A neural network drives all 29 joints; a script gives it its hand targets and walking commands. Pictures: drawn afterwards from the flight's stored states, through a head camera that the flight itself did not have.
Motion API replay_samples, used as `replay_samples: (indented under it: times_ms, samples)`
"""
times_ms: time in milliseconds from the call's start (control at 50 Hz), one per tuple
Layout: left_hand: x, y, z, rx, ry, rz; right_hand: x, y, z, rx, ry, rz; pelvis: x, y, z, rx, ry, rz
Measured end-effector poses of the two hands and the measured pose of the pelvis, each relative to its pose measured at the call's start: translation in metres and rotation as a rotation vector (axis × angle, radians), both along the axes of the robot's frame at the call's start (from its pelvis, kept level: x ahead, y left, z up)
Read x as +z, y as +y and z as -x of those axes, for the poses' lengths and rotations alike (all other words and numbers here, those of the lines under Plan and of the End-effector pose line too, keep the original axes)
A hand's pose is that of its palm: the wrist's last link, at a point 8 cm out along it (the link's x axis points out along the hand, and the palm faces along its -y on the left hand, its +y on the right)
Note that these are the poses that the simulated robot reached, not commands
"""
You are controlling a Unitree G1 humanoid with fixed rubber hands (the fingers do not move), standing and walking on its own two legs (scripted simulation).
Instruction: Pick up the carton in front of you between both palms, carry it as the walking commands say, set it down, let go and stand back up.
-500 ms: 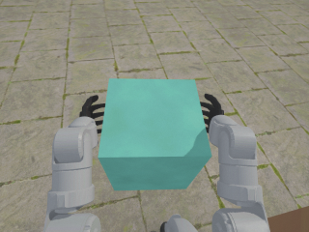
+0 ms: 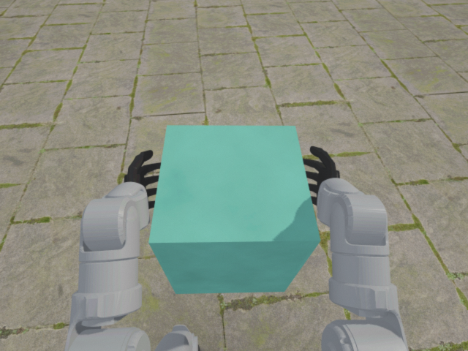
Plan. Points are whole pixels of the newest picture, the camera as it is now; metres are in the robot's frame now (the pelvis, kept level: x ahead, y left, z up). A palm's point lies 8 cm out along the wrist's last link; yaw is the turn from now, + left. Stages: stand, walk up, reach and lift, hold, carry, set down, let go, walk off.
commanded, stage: carry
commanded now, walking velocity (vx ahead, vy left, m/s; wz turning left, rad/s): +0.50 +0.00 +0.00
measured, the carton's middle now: (231, 216) +0.35 +0.01 +0.03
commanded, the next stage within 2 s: none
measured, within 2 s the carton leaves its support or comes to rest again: neither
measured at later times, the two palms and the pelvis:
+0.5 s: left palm (160, 99) +0.61 +0.17 +0.09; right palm (298, 98) +0.60 -0.13 +0.10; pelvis +0.33 +0.03 +0.01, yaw -3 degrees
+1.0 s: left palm (188, 37) +0.89 +0.14 +0.09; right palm (294, 37) +0.89 -0.16 +0.09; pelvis +0.64 -0.01 +0.01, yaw +0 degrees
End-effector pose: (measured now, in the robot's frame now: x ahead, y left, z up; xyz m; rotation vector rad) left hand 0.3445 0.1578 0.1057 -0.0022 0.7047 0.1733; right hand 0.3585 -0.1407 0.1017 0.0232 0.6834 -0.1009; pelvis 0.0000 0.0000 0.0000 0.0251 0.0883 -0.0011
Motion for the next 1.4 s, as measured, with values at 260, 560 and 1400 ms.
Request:
replay_samples:
  times_ms: [260, 560, 1400]
  samples:
    - [-0.018, 0.017, -0.171, -0.082, 0.062, 0.052, -0.007, 0.017, -0.142, -0.107, 0.063, 0.031, -0.008, 0.041, -0.179, -0.049, -0.017, 0.030]
    - [-0.019, 0.004, -0.297, -0.045, -0.006, 0.069, -0.005, 0.005, -0.276, -0.088, -0.006, -0.001, 0.000, 0.022, -0.373, -0.036, -0.015, 0.052]
    - [-0.024, 0.019, -0.820, -0.074, 0.043, 0.070, -0.010, 0.020, -0.788, -0.122, 0.043, 0.015, 0.007, 0.044, -0.892, -0.046, -0.012, 0.047]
